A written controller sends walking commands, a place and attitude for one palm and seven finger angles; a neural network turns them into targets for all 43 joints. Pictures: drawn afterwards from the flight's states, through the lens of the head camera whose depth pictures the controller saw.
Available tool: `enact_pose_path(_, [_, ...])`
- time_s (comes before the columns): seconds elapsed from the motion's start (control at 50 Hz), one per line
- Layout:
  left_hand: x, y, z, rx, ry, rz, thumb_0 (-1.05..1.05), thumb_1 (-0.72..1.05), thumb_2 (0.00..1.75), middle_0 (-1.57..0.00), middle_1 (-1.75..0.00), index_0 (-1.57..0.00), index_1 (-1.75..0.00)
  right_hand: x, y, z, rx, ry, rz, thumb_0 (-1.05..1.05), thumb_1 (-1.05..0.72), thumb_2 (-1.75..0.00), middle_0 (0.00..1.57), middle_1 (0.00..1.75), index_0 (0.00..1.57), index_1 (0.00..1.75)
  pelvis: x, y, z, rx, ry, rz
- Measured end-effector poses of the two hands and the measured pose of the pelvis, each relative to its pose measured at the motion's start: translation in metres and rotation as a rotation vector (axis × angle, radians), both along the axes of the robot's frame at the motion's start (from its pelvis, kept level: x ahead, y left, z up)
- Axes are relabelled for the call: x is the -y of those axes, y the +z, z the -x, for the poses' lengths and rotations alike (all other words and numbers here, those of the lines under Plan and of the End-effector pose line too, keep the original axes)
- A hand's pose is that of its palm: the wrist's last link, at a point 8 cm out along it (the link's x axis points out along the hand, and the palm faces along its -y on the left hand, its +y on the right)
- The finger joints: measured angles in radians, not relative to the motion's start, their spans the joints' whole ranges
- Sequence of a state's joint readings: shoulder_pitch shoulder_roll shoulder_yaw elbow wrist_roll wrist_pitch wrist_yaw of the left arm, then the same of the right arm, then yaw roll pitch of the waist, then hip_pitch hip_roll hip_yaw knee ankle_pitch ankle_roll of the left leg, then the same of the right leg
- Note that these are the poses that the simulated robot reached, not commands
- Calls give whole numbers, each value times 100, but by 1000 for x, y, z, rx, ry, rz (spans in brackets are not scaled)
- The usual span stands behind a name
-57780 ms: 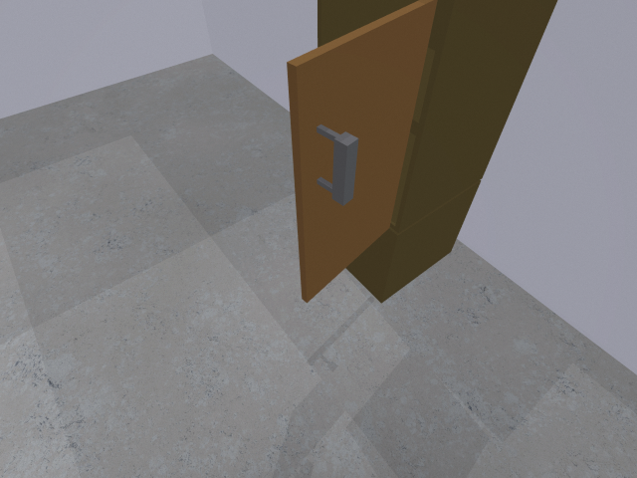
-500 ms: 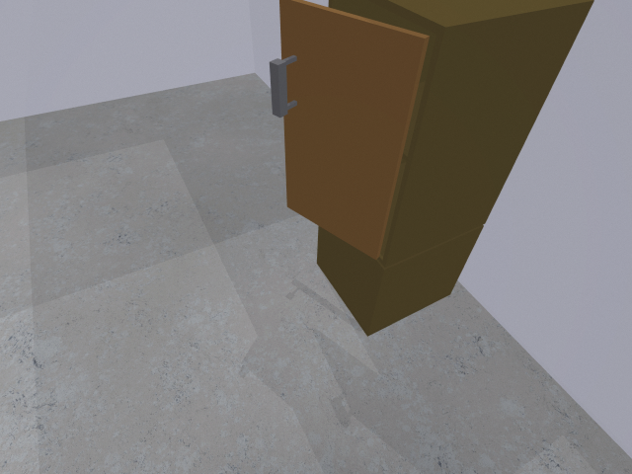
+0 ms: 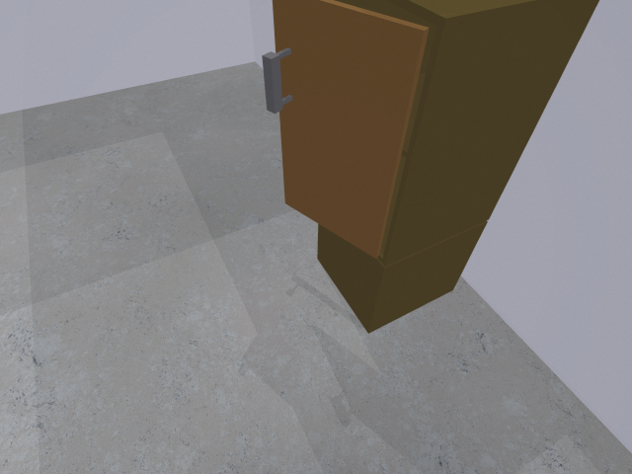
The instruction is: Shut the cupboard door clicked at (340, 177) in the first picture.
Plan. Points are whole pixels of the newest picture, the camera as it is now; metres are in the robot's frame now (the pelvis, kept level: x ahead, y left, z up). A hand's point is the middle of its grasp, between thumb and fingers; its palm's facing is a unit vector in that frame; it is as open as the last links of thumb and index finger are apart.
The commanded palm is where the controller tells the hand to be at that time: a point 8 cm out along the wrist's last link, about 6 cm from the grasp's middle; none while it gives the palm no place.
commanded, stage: look to check the result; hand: left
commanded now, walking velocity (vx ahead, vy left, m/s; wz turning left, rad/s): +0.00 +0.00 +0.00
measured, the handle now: (280, 80) +0.88 +0.13 +0.07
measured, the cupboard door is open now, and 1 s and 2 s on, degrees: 22 22 22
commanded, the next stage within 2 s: walk to a spot facing it in 0.04 s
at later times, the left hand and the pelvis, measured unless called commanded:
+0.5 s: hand out of the picture +0.00 +0.19 -0.21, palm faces +0.19 -0.96 -0.19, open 7.4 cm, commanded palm none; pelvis +0.01 +0.01 -0.02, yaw +10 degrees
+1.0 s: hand out of the picture +0.03 +0.22 -0.16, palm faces +0.41 -0.86 -0.30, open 7.4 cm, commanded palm none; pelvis +0.02 -0.02 -0.01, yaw +26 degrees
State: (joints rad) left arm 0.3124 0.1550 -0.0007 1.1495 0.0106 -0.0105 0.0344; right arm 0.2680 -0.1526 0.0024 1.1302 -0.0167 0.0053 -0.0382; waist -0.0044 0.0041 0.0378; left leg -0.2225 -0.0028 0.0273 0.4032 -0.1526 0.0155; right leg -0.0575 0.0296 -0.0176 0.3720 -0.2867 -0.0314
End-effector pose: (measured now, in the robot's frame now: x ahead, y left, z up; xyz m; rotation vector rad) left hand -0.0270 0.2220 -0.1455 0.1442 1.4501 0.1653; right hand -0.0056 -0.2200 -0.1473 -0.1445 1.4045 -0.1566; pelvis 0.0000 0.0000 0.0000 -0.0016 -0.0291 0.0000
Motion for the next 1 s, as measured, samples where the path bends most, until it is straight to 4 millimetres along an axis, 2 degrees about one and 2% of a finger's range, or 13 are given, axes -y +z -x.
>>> enact_pose_path(0.18, [7, -2, -14, 19, -1, 15, 0, 91, 90, -20, -30, -20, -30, 8, 3, -20, 26, 13, 17, 0, -90, -90, 20, 30, 20, 30, 3, 0, -8, 0, 1, -2])
enact_pose_path(0.34, [7, -9, -17, 36, 50, 11, 0, 91, 90, -20, -30, -20, -30, 8, -3, -25, -1, 40, 16, 0, -90, -90, 20, 30, 20, 30, 3, -6, -9, -3, 49, 4])
enact_pose_path(0.44, [-6, -20, -12, 61, 119, 3, 0, 91, 90, -20, -30, -20, -30, 5, -7, -36, -36, 89, 37, 0, -90, -90, 20, 30, 20, 30, -5, -16, -11, 11, 123, 22])
enact_pose_path(0.54, [-32, -36, -9, 74, 184, -3, 0, 91, 90, -21, -30, -20, -30, -5, -8, -67, 18, 167, 71, 0, -90, -90, 20, 30, 20, 30, -22, -28, -12, 11, 194, 8])
enact_pose_path(0.58, [-44, -33, -11, 78, 193, -17, 0, 91, 90, -21, -30, -20, -30, -9, -6, -78, 41, 193, 75, 0, -90, -90, 20, 30, 20, 30, -27, -27, -8, 7, 201, 3])
enact_pose_path(0.66, [-64, -14, -23, 123, 201, -55, 1, 91, 90, -20, -30, -20, -30, -17, 3, -96, 68, 248, 71, 0, -90, -90, 20, 30, 20, 30, -31, -15, -4, -23, 238, 17])
enact_pose_path(0.78, [-81, 10, -43, 225, 226, -115, 1, 91, 90, -20, -30, -20, -30, -20, 13, -125, 98, 327, 60, 0, -90, -90, 20, 30, 20, 30, -24, -4, -4, -59, 307, 42])
enact_pose_path(0.84, [-79, 15, -48, 258, 246, -134, 1, 91, 90, -20, -30, -20, -30, -15, 14, -141, 109, 360, 56, 0, -90, -90, 20, 30, 21, 30, -16, -3, -6, -67, 346, 47])
enact_pose_path(0.92, [-63, 20, -49, 286, 284, -152, 0, 91, 90, -20, -30, -20, -30, -2, 10, -162, 118, 405, 48, 0, -90, -90, 20, 30, 21, 30, 1, -5, -11, -72, 404, 43])
enact_pose_path(1.0, [-39, 19, -32, 284, 331, -181, 0, 91, 90, -20, -30, -20, -30, 11, -3, -187, 129, 439, 31, 0, -90, -90, 20, 30, 20, 30, 19, -13, -18, -77, 449, 16])
